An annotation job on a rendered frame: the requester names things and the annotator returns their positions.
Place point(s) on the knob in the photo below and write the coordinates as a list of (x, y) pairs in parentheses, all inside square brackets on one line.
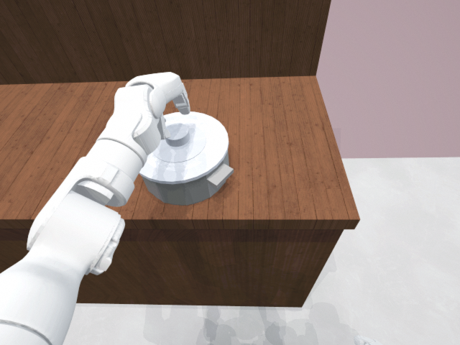
[(179, 135)]

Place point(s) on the robot left upper arm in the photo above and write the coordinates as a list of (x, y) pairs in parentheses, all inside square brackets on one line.
[(38, 294)]

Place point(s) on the lid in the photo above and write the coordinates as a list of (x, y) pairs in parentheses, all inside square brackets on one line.
[(205, 150)]

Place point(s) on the robot left hand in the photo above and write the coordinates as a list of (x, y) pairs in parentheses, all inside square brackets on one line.
[(174, 90)]

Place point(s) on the left robot forearm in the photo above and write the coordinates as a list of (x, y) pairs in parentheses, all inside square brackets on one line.
[(107, 174)]

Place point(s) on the table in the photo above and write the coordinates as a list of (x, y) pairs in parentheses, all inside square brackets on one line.
[(264, 237)]

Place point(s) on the pot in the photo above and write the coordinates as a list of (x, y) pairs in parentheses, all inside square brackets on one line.
[(194, 191)]

